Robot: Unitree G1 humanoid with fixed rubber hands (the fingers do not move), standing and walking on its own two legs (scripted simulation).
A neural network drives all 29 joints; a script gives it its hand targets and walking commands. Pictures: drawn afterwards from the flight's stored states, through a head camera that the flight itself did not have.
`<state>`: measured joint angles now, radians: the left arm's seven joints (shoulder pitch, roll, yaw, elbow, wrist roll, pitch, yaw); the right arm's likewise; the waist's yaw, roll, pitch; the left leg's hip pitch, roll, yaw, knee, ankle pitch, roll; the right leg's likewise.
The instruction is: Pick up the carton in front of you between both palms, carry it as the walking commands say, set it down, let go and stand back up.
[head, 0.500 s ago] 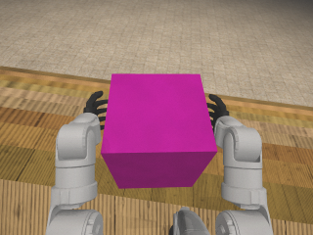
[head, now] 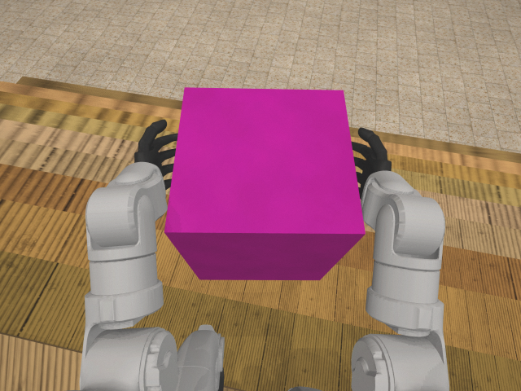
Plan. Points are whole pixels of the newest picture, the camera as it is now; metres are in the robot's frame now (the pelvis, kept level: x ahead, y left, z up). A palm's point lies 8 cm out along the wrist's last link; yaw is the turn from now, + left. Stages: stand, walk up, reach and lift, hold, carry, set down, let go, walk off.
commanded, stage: carry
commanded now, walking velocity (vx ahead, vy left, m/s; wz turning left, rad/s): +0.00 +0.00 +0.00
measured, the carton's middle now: (261, 197) +0.37 +0.01 +0.04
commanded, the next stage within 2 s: none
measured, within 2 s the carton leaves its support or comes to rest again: neither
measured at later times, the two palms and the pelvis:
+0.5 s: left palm (188, 125) +0.67 +0.20 -0.13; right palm (309, 136) +0.65 -0.10 -0.13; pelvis +0.30 +0.08 -0.23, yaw -2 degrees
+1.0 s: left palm (176, 87) +0.98 +0.31 -0.29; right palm (264, 85) +1.00 +0.02 -0.28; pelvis +0.65 +0.12 -0.39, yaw +1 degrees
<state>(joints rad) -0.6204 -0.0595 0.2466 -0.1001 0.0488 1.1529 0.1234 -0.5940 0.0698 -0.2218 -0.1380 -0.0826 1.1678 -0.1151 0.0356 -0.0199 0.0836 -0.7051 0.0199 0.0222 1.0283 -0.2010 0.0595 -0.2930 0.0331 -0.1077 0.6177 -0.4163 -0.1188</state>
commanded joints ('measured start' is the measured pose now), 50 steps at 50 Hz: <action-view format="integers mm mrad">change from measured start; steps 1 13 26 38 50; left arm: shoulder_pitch -604 -757 -705 -460 -675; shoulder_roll -946 -986 -1070 -979 -1056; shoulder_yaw -763 -638 -650 -788 -774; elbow -37 261 91 27 174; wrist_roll -414 -403 -364 -328 -543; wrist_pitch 32 49 -11 -118 -59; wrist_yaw -257 -259 -186 -200 -228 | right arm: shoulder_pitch -651 -649 -855 -546 -531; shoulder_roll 921 857 1126 1002 822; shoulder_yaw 757 539 646 791 551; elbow -5 334 105 27 170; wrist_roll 374 345 532 493 293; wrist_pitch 0 41 -25 -147 -78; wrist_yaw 185 243 228 260 200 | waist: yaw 52 -303 -70 148 7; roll -96 299 26 -12 -23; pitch -564 -238 -546 -547 -473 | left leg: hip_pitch -154 705 811 282 -26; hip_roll -31 82 191 -86 20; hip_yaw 60 10 -358 92 -81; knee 66 -866 -290 567 185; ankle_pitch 83 624 768 576 309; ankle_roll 1 113 -64 -84 20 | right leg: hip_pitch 588 -199 -587 483 113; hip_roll -229 97 -75 57 -214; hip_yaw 174 -38 204 -134 442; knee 110 1284 809 -188 235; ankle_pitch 1138 -176 199 1061 716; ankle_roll -78 94 131 19 -128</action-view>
